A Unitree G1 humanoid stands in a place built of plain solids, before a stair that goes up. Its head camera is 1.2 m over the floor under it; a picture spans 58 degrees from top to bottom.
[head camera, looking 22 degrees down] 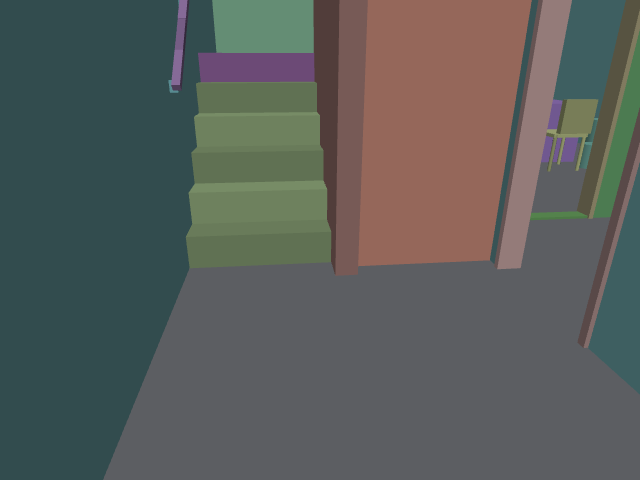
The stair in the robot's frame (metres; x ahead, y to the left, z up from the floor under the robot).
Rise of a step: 0.21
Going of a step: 0.24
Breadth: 0.91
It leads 6 degrees to the left of straight ahead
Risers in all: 6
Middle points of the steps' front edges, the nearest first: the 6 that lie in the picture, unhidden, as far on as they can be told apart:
2.54 0.38 0.22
2.77 0.40 0.43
3.01 0.43 0.64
3.25 0.45 0.86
3.48 0.48 1.07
3.72 0.50 1.29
